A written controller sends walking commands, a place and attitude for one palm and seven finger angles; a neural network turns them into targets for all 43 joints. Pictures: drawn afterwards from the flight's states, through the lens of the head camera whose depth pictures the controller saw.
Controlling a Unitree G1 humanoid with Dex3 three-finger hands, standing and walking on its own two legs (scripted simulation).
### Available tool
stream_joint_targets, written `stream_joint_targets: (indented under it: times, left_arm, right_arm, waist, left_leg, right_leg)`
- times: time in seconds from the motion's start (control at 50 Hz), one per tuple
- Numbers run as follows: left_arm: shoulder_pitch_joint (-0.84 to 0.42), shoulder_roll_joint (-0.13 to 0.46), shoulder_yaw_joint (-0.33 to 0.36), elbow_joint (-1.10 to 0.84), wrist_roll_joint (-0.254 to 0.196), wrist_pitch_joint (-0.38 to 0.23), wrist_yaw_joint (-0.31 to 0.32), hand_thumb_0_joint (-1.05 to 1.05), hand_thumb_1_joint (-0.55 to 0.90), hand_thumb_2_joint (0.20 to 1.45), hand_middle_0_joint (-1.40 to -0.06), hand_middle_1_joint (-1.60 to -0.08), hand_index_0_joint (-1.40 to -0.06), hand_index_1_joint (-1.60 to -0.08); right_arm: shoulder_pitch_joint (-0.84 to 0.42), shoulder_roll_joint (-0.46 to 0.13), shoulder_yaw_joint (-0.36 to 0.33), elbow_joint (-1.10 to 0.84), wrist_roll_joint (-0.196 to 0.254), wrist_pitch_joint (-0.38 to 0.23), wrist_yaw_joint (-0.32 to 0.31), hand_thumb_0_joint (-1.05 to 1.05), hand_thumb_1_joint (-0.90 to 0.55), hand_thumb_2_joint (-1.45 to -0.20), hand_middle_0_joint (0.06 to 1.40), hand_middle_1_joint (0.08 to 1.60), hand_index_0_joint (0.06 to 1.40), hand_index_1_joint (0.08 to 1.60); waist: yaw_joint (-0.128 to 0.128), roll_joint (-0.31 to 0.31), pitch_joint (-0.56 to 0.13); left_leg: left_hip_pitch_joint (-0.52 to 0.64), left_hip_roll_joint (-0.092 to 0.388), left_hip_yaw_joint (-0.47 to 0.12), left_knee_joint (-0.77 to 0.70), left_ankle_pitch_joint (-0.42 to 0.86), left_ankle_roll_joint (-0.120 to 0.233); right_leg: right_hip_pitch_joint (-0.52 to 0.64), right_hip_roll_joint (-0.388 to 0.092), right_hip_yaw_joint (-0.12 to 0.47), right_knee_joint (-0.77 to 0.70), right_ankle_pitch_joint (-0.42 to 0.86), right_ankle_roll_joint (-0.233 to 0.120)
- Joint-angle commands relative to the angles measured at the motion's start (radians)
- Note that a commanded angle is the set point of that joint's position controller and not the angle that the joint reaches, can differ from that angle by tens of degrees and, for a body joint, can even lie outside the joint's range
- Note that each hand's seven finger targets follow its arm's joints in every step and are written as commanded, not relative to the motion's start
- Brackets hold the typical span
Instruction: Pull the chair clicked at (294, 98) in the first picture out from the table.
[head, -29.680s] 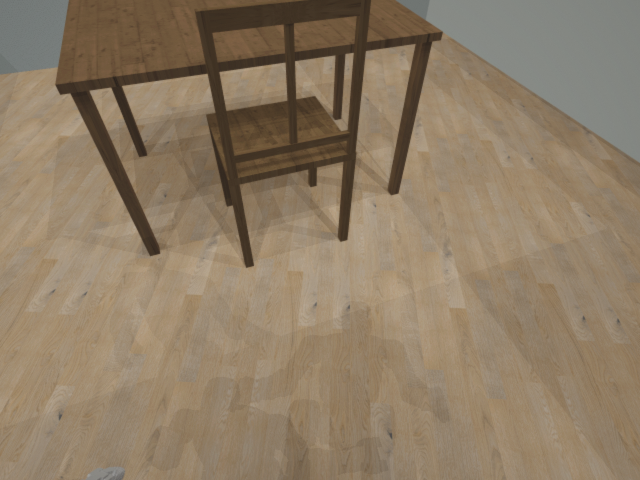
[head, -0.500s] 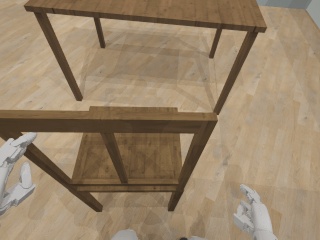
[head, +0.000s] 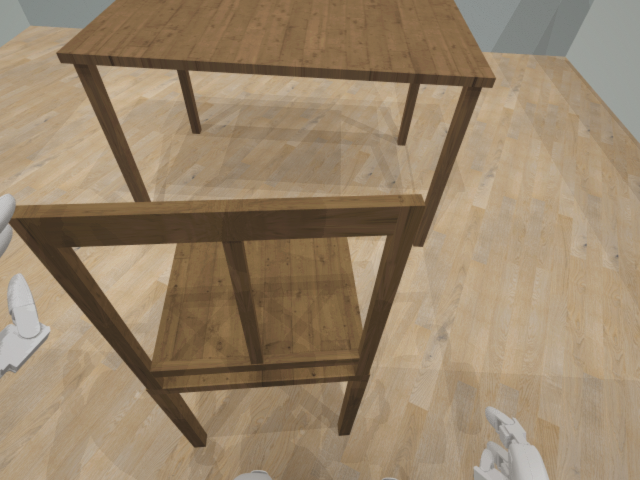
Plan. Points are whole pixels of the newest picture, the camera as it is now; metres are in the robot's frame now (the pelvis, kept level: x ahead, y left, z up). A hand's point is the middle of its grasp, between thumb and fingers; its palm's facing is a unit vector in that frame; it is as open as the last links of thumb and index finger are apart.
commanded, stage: step back with the hand held close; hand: left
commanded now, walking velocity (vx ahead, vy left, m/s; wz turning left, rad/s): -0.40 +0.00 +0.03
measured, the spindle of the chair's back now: (247, 311) +0.36 +0.13 -0.04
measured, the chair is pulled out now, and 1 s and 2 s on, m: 0.58 0.58 0.58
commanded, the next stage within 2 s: stop stepping back and stand still in 0.36 s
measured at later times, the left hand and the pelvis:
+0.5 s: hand out of the picture +0.11 +0.25 +0.20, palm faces +0.41 -0.77 -0.49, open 7.4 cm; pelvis -0.09 -0.01 +0.01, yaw +1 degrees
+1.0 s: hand out of the picture +0.03 +0.25 +0.19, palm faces +0.45 -0.75 -0.49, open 7.4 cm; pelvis -0.16 -0.02 +0.01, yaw +1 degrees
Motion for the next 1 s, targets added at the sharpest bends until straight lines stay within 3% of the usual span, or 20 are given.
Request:
stream_joint_targets:
  times: [0.0, 0.08, 0.1, 0.14, 0.16, 0.24, 0.28, 0.32, 0.34, 0.36, 0.44, 0.54, 0.6, 0.64, 0.74, 0.8, 0.82, 0.86, 0.92, 0.98]
  left_arm:
    - [0.025, 0.235, 0.267, -0.209, 0.006, -0.145, 0.024, 0.0, 0.9, 0.9, -0.2, -0.3, -0.2, -0.3]
    - [0.002, 0.193, 0.221, -0.11, -0.018, -0.193, 0.002, 0.0, 0.9, 0.9, -0.2, -0.3, -0.2, -0.3]
    - [-0.008, 0.178, 0.188, -0.098, -0.024, -0.185, -0.011, 0.0, 0.9, 0.9, -0.2, -0.3, -0.2, -0.3]
    - [-0.057, 0.187, 0.14, -0.104, -0.037, -0.171, -0.008, 0.0, 0.9, 0.9, -0.2, -0.3, -0.2, -0.3]
    - [-0.064, 0.196, 0.15, -0.08, -0.035, -0.151, 0.005, 0.0, 0.9, 0.9, -0.2, -0.3, -0.2, -0.3]
    - [-0.04, 0.207, 0.198, -0.11, -0.001, -0.156, 0.017, 0.0, 0.9, 0.9, -0.2, -0.3, -0.2, -0.3]
    - [-0.008, 0.208, 0.201, -0.185, -0.008, -0.173, 0.02, 0.0, 0.9, 0.9, -0.2, -0.3, -0.2, -0.3]
    - [0.002, 0.209, 0.192, -0.284, -0.02, -0.201, 0.006, 0.0, 0.9, 0.9, -0.2, -0.3, -0.2, -0.3]
    - [0.026, 0.224, 0.216, -0.269, -0.025, -0.21, 0.001, 0.0, 0.9, 0.9, -0.2, -0.3, -0.2, -0.3]
    - [0.006, 0.237, 0.222, -0.311, -0.032, -0.211, -0.004, 0.0, 0.9, 0.9, -0.2, -0.3, -0.2, -0.3]
    - [-0.011, 0.203, 0.211, -0.319, -0.031, -0.209, -0.004, 0.0, 0.9, 0.9, -0.2, -0.3, -0.2, -0.3]
    - [0.045, 0.178, 0.188, -0.128, -0.051, -0.109, -0.009, 0.0, 0.9, 0.9, -0.2, -0.3, -0.2, -0.3]
    - [-0.047, 0.238, 0.189, -0.069, -0.036, -0.091, -0.005, 0.0, 0.9, 0.9, -0.2, -0.3, -0.2, -0.3]
    - [-0.056, 0.173, 0.11, -0.058, -0.033, -0.052, -0.004, 0.0, 0.9, 0.9, -0.2, -0.3, -0.2, -0.3]
    - [-0.128, 0.216, 0.141, -0.153, -0.008, -0.089, 0.018, 0.0, 0.9, 0.9, -0.2, -0.3, -0.2, -0.3]
    - [-0.062, 0.227, 0.174, -0.214, -0.007, -0.119, 0.022, 0.0, 0.9, 0.9, -0.2, -0.3, -0.2, -0.3]
    - [-0.068, 0.22, 0.167, -0.216, 0.001, -0.115, 0.014, 0.0, 0.9, 0.9, -0.2, -0.3, -0.2, -0.3]
    - [-0.071, 0.198, 0.165, -0.166, 0.007, -0.115, 0.008, 0.0, 0.9, 0.9, -0.2, -0.3, -0.2, -0.3]
    - [0.012, 0.161, 0.143, -0.067, -0.003, -0.123, 0.001, 0.0, 0.9, 0.9, -0.2, -0.3, -0.2, -0.3]
    - [-0.049, 0.17, 0.147, -0.034, -0.008, -0.132, -0.002, 0.0, 0.9, 0.9, -0.2, -0.3, -0.2, -0.3]
  right_arm:
    - [-0.101, -0.137, -0.065, -0.138, 0.003, -0.086, -0.003, 0.0, -0.9, -0.9, 0.2, 0.3, 0.2, 0.3]
    - [-0.077, -0.129, -0.058, -0.058, -0.02, -0.127, 0.012, 0.0, -0.9, -0.9, 0.2, 0.3, 0.2, 0.3]
    - [-0.062, -0.133, -0.079, -0.033, -0.007, -0.124, 0.014, 0.0, -0.9, -0.9, 0.2, 0.3, 0.2, 0.3]
    - [-0.092, -0.124, -0.096, -0.056, 0.006, -0.116, 0.021, 0.0, -0.9, -0.9, 0.2, 0.3, 0.2, 0.3]
    - [-0.131, -0.109, -0.095, -0.051, -0.002, -0.103, 0.025, 0.0, -0.9, -0.9, 0.2, 0.3, 0.2, 0.3]
    - [-0.18, -0.069, -0.038, -0.07, -0.014, -0.075, 0.003, 0.0, -0.9, -0.9, 0.2, 0.3, 0.2, 0.3]
    - [-0.147, -0.085, -0.05, -0.08, -0.011, -0.055, -0.005, 0.0, -0.9, -0.9, 0.2, 0.3, 0.2, 0.3]
    - [-0.111, -0.115, -0.083, -0.097, -0.008, -0.067, 0.012, 0.0, -0.9, -0.9, 0.2, 0.3, 0.2, 0.3]
    - [-0.102, -0.102, -0.089, -0.091, -0.02, -0.084, 0.019, 0.0, -0.9, -0.9, 0.2, 0.3, 0.2, 0.3]
    - [-0.108, -0.099, -0.078, -0.085, -0.043, -0.103, 0.022, 0.0, -0.9, -0.9, 0.2, 0.3, 0.2, 0.3]
    - [-0.099, -0.119, -0.097, -0.057, -0.021, -0.12, 0.04, 0.0, -0.9, -0.9, 0.2, 0.3, 0.2, 0.3]
    - [-0.097, -0.129, -0.066, -0.11, 0.01, -0.066, 0.04, 0.0, -0.9, -0.9, 0.2, 0.3, 0.2, 0.3]
    - [-0.082, -0.105, -0.048, -0.103, 0.008, -0.049, 0.033, 0.0, -0.9, -0.9, 0.2, 0.3, 0.2, 0.3]
    - [-0.079, -0.13, -0.071, -0.102, 0.011, -0.029, 0.027, 0.0, -0.9, -0.9, 0.2, 0.3, 0.2, 0.3]
    - [-0.12, -0.11, -0.044, -0.108, 0.002, -0.047, 0.005, 0.0, -0.9, -0.9, 0.2, 0.3, 0.2, 0.3]
    - [-0.07, -0.138, -0.064, -0.119, 0.01, -0.076, 0.005, 0.0, -0.9, -0.9, 0.2, 0.3, 0.2, 0.3]
    - [-0.09, -0.122, -0.051, -0.12, 0.003, -0.075, 0.008, 0.0, -0.9, -0.9, 0.2, 0.3, 0.2, 0.3]
    - [-0.084, -0.104, -0.056, -0.12, 0.003, -0.082, 0.016, 0.0, -0.9, -0.9, 0.2, 0.3, 0.2, 0.3]
    - [-0.05, -0.12, -0.057, -0.096, 0.013, -0.088, 0.027, 0.0, -0.9, -0.9, 0.2, 0.3, 0.2, 0.3]
    - [-0.039, -0.129, -0.066, -0.074, 0.006, -0.087, 0.035, 0.0, -0.9, -0.9, 0.2, 0.3, 0.2, 0.3]
  waist:
    - [0.042, 0.299, -0.1]
    - [0.039, 0.161, -0.114]
    - [0.04, 0.018, -0.184]
    - [0.03, -0.2, -0.188]
    - [0.045, -0.219, -0.158]
    - [0.03, -0.189, -0.118]
    - [0.022, -0.119, -0.183]
    - [0.031, 0.172, -0.255]
    - [0.026, 0.216, -0.264]
    - [0.022, 0.292, -0.235]
    - [0.034, 0.257, -0.205]
    - [0.026, 0.203, -0.111]
    - [0.007, -0.138, -0.096]
    - [-0.003, -0.321, -0.066]
    - [0.001, -0.089, -0.013]
    - [0.017, 0.227, -0.032]
    - [0.011, 0.39, -0.029]
    - [0.02, 0.327, 0.046]
    - [0.025, 0.087, -0.005]
    - [-0.001, -0.01, -0.04]
  left_leg:
    - [-0.352, 0.192, -0.176, -0.32, -0.425, 0.133]
    - [-0.005, 0.134, -0.151, -0.139, 0.034, 0.088]
    - [0.089, 0.07, -0.07, -0.026, 0.073, 0.044]
    - [0.094, -0.067, 0.027, 0.285, -0.172, -0.016]
    - [0.03, -0.067, -0.015, 0.441, -0.271, -0.016]
    - [-0.01, -0.028, -0.013, 0.067, -0.276, 0.001]
    - [0.123, -0.021, 0.038, -0.285, 0.069, 0.01]
    - [0.355, 0.248, -0.132, -0.263, 0.689, 0.112]
    - [0.359, 0.319, -0.179, -0.245, 0.788, 0.166]
    - [0.237, 0.341, -0.223, -0.256, 0.727, 0.192]
    - [0.293, 0.258, -0.092, -0.194, 0.701, 0.141]
    - [0.037, 0.168, -0.073, -0.228, -0.28, 0.068]
    - [0.033, -0.016, 0.079, 0.087, -0.391, -0.006]
    - [0.137, -0.052, 0.039, 0.389, -0.253, -0.003]
    - [0.182, -0.03, 0.056, -0.116, -0.244, 0.042]
    - [0.172, 0.132, -0.207, -0.401, -0.316, 0.111]
    - [0.023, 0.185, -0.31, -0.517, -0.577, 0.125]
    - [-0.158, 0.165, -0.262, -0.49, -0.56, 0.141]
    - [-0.067, 0.077, -0.123, -0.291, -0.358, 0.086]
    - [0.012, 0.002, -0.034, -0.166, -0.333, 0.05]
  right_leg:
    - [0.385, 0.026, 0.017, 0.117, 0.01, -0.013]
    - [0.193, -0.015, 0.053, -0.192, 0.169, -0.043]
    - [0.165, -0.06, 0.1, -0.218, 0.266, -0.07]
    - [0.029, -0.327, 0.35, -0.345, 0.262, -0.199]
    - [0.018, -0.384, 0.364, -0.371, 0.238, -0.248]
    - [0.187, -0.237, 0.134, -0.181, 0.587, -0.152]
    - [0.259, -0.159, 0.079, -0.033, 0.6, -0.076]
    - [0.036, -0.055, 0.041, 0.186, 0.026, -0.014]
    - [-0.035, -0.026, 0.063, 0.33, -0.23, -0.011]
    - [-0.026, -0.02, 0.102, 0.439, -0.294, -0.004]
    - [-0.008, -0.019, 0.056, 0.262, -0.177, -0.032]
    - [0.233, -0.013, -0.02, -0.205, -0.049, -0.002]
    - [0.129, -0.162, 0.133, -0.379, -0.228, -0.09]
    - [-0.142, -0.295, 0.307, -0.468, -0.461, -0.167]
    - [-0.019, -0.188, 0.106, -0.32, -0.334, -0.096]
    - [0.044, -0.025, 0.005, -0.01, -0.196, -0.034]
    - [0.104, 0.001, -0.026, 0.146, -0.23, -0.02]
    - [0.214, -0.005, -0.002, 0.147, -0.155, -0.022]
    - [0.323, -0.006, -0.024, -0.239, -0.046, -0.026]
    - [0.221, -0.091, 0.122, -0.321, -0.158, -0.076]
